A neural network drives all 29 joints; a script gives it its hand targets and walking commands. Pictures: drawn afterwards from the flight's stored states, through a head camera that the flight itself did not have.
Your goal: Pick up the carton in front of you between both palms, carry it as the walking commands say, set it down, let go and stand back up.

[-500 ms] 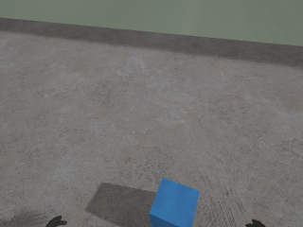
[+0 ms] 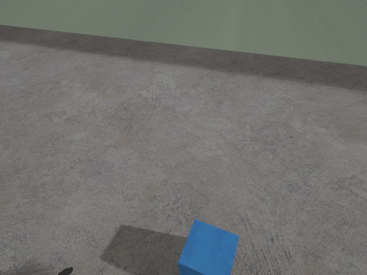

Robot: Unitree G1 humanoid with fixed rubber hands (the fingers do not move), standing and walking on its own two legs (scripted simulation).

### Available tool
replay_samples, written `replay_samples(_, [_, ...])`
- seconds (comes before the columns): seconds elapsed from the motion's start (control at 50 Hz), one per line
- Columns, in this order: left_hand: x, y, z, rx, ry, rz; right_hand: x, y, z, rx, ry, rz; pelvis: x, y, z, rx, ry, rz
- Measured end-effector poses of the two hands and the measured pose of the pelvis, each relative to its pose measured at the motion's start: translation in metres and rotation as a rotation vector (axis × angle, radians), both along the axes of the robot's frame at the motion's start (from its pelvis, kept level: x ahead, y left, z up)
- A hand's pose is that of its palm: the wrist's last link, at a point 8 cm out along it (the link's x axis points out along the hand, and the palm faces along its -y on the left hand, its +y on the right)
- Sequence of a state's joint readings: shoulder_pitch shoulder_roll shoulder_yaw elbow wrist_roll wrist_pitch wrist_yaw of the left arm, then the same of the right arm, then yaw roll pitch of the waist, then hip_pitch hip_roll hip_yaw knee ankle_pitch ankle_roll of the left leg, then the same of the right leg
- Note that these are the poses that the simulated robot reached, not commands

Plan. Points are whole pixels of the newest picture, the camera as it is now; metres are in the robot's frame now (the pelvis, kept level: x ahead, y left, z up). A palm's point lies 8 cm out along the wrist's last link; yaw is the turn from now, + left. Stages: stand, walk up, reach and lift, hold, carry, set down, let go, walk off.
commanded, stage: stand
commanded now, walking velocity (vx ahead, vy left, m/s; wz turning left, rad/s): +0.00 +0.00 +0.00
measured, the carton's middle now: (208, 258) +0.38 -0.07 -0.65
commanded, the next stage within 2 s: none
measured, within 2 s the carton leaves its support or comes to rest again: neither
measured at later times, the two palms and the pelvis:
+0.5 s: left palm out of the picture +0.08 +0.31 -0.09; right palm out of the picture +0.07 -0.30 -0.11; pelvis -0.02 +0.00 +0.00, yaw +0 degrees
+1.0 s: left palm out of the picture +0.08 +0.32 -0.09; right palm out of the picture +0.06 -0.30 -0.11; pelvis -0.02 +0.01 +0.00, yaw -1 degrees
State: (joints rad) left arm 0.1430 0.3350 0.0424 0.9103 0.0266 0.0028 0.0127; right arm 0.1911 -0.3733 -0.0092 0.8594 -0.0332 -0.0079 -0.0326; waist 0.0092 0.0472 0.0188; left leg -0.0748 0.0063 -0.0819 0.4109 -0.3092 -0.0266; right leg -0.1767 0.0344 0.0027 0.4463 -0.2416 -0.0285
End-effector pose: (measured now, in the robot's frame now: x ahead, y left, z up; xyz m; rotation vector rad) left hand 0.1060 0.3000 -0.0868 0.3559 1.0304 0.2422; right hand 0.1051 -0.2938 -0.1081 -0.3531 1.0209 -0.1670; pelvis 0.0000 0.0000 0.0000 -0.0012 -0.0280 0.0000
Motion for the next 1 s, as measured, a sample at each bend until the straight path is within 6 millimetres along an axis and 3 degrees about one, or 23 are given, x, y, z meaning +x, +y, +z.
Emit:
replay_samples(0.4, [-0.025,0.011,-0.003,0.001,0.056,0.009,-0.033,-0.005,-0.001,-0.013,0.067,-0.021,-0.015,0.004,0.003,0.003,-0.012,-0.005])
replay_samples(1.0, [-0.029,0.016,-0.004,0.007,0.085,-0.002,-0.041,-0.009,0.000,-0.017,0.097,-0.045,-0.019,0.006,0.005,0.005,-0.011,-0.013])
